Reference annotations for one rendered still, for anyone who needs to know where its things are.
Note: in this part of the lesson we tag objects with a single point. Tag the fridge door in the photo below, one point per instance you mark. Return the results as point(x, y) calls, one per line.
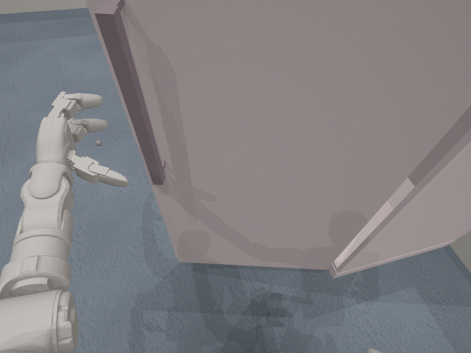
point(287, 124)

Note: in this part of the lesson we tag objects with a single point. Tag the handle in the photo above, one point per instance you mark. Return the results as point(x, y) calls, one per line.
point(114, 35)

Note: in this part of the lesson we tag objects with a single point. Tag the left robot hand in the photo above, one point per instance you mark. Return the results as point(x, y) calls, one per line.
point(59, 132)

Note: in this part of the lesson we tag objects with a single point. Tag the left robot forearm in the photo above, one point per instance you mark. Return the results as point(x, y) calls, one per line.
point(39, 260)

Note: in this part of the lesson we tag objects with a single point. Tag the left robot upper arm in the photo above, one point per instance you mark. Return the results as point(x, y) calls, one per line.
point(39, 323)

